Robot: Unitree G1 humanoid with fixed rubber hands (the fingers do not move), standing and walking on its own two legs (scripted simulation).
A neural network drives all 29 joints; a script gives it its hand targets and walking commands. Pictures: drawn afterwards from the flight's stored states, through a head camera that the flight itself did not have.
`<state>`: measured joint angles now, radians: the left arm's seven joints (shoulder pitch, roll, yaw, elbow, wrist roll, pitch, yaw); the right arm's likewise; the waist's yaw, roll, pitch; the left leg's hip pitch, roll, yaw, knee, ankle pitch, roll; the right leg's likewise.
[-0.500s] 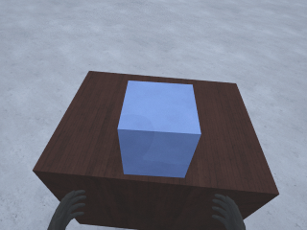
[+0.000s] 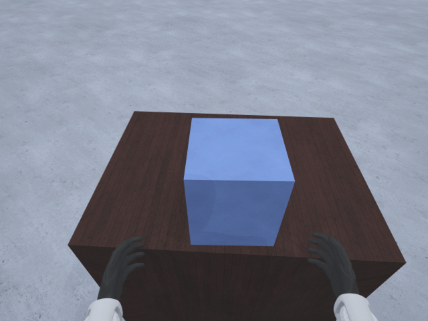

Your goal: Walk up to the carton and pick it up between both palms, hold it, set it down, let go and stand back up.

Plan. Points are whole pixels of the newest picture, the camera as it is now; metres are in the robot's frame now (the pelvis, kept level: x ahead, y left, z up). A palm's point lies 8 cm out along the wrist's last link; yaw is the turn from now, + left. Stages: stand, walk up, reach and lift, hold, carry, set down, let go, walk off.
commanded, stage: reach and lift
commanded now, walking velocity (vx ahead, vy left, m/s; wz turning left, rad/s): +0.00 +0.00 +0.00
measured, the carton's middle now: (233, 182) +0.44 -0.04 +0.01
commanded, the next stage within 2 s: none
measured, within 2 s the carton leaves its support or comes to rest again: neither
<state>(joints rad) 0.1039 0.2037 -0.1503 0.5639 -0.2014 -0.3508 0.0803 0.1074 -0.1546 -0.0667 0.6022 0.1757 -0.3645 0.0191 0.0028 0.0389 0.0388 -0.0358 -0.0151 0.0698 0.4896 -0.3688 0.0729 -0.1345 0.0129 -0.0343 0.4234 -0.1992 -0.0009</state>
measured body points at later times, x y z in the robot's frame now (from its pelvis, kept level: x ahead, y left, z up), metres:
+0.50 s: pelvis -0.01 -0.04 +0.01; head -0.01 -0.03 +0.46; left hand +0.31 +0.18 +0.05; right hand +0.30 -0.24 +0.05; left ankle -0.05 +0.06 -0.74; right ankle +0.02 -0.14 -0.74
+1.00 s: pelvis +0.00 -0.04 +0.01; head +0.02 -0.04 +0.46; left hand +0.39 +0.17 +0.10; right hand +0.37 -0.23 +0.09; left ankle -0.05 +0.06 -0.74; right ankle +0.02 -0.14 -0.74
